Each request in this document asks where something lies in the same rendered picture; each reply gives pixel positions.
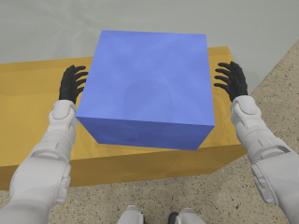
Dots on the robot right hand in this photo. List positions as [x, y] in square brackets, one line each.
[236, 81]

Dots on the robot left upper arm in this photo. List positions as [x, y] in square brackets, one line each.
[41, 184]

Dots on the robot left hand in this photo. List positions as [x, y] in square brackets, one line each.
[69, 86]

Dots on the right robot shin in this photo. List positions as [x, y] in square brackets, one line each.
[186, 210]

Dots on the robot right upper arm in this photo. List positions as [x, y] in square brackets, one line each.
[277, 180]

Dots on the carton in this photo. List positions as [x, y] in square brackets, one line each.
[148, 89]

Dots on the pedestal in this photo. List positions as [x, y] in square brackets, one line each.
[28, 91]

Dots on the left robot thigh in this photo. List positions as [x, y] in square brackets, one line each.
[131, 217]

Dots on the left robot forearm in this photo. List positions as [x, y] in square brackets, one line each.
[58, 140]

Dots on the right robot forearm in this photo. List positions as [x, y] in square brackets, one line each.
[251, 131]

